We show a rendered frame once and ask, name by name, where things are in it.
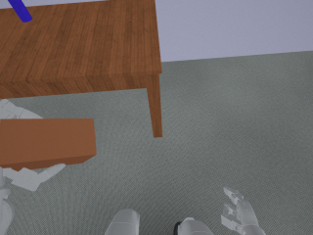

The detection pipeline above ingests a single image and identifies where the left robot thigh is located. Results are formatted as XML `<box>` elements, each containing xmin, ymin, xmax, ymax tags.
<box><xmin>105</xmin><ymin>209</ymin><xmax>140</xmax><ymax>235</ymax></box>

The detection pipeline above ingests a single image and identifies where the robot right forearm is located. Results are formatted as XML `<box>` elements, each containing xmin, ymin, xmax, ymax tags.
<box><xmin>242</xmin><ymin>224</ymin><xmax>266</xmax><ymax>235</ymax></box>

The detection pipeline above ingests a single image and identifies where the robot right hand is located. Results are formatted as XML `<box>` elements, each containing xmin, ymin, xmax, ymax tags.
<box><xmin>221</xmin><ymin>186</ymin><xmax>259</xmax><ymax>235</ymax></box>

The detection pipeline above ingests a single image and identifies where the robot right shin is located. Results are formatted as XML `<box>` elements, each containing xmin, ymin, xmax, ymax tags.
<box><xmin>182</xmin><ymin>217</ymin><xmax>194</xmax><ymax>223</ymax></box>

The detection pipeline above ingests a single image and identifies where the robot left forearm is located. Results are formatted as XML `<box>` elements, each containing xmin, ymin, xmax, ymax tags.
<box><xmin>0</xmin><ymin>186</ymin><xmax>15</xmax><ymax>235</ymax></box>

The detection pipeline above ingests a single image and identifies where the robot left hand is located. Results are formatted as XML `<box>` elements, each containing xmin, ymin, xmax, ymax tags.
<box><xmin>0</xmin><ymin>99</ymin><xmax>66</xmax><ymax>192</ymax></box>

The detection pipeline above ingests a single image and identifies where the table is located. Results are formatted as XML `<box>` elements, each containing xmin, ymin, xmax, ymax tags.
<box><xmin>0</xmin><ymin>0</ymin><xmax>162</xmax><ymax>138</ymax></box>

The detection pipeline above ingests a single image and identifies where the sponge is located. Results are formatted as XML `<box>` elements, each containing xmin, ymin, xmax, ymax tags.
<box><xmin>0</xmin><ymin>118</ymin><xmax>97</xmax><ymax>171</ymax></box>

